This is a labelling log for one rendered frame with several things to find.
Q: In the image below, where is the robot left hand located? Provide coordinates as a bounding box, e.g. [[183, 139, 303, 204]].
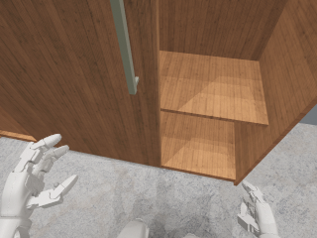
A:
[[0, 134, 79, 218]]

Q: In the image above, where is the robot left forearm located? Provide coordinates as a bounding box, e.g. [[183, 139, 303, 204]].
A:
[[0, 216, 33, 238]]

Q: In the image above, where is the robot left thigh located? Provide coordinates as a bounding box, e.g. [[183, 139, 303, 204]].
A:
[[117, 221, 150, 238]]

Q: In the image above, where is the robot left shin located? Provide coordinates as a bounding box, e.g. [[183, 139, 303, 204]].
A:
[[135, 218, 144, 223]]

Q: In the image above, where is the handle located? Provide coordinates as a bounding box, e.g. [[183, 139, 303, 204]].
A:
[[110, 0, 140, 95]]

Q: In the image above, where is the robot right hand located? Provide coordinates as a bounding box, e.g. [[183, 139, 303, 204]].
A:
[[237, 180, 279, 238]]

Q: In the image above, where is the wardrobe door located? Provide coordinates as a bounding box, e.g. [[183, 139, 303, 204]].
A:
[[0, 106, 31, 136], [0, 0, 161, 168]]

